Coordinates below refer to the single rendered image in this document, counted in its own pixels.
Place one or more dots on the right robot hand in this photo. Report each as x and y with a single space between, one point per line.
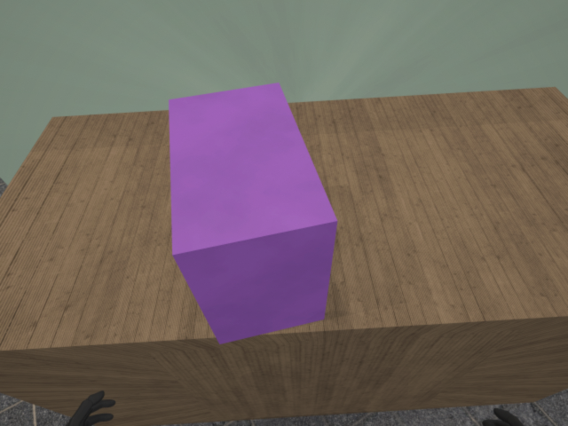
507 419

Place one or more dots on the pedestal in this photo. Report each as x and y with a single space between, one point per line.
448 284

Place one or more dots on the left robot hand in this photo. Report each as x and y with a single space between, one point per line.
88 406

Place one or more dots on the carton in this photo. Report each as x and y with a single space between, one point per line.
253 231

